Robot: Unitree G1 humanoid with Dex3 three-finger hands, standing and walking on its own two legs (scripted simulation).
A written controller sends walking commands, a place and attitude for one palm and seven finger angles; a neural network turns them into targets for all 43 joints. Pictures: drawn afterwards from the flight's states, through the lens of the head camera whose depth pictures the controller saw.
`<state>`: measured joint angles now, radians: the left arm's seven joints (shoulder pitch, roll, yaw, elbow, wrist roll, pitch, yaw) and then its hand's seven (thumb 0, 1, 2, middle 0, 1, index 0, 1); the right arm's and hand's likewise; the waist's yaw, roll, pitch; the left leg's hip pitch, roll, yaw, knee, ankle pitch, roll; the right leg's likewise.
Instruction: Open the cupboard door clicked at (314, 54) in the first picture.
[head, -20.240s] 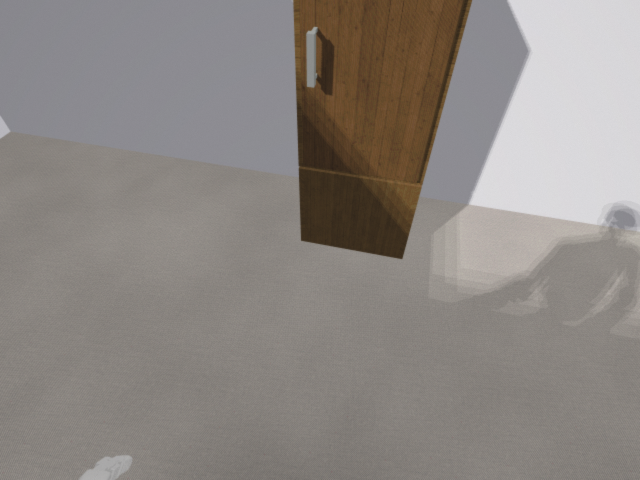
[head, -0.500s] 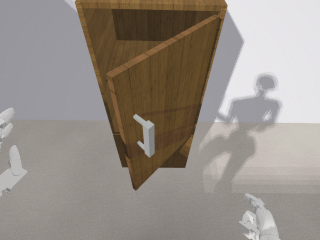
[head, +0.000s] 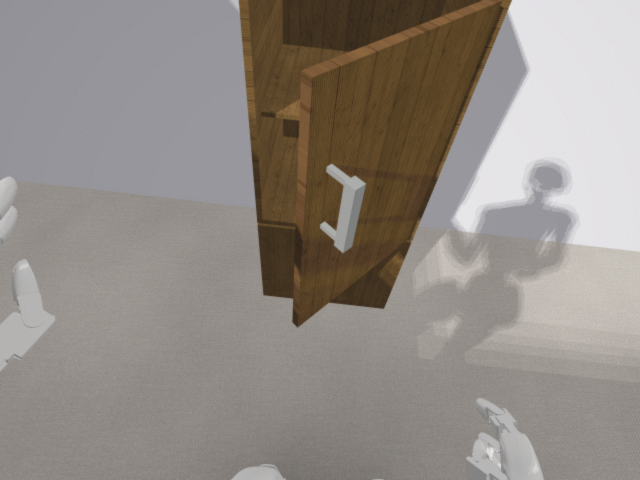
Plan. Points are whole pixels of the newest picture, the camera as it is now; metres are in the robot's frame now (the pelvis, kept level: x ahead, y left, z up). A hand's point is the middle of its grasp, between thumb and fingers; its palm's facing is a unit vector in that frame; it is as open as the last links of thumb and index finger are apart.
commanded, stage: step back with the hand held close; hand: left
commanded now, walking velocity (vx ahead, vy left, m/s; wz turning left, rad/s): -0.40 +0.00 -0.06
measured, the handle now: (339, 209) +0.47 +0.01 +0.05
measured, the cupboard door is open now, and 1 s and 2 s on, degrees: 48 48 48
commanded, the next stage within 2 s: stop stepping back and stand still in 0.32 s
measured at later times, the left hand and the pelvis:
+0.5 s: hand (16, 472) +0.10 +0.21 +0.19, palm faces +0.25 -0.83 -0.50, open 7.4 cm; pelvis -0.13 -0.02 +0.01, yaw -10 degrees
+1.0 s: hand out of the picture +0.01 +0.24 +0.19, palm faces +0.37 -0.79 -0.49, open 7.4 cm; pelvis -0.21 -0.01 +0.02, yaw -8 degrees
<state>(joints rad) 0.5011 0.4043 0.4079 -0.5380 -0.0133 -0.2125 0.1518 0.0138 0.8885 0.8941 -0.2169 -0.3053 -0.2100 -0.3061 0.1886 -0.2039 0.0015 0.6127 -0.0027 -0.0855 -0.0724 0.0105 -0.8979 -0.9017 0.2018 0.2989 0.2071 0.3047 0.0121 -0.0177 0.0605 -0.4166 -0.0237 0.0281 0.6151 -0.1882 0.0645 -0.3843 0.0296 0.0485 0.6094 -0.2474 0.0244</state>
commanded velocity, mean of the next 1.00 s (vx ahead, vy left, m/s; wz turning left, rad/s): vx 0.00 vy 0.04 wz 0.01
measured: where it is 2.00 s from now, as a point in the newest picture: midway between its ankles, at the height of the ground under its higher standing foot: outside the picture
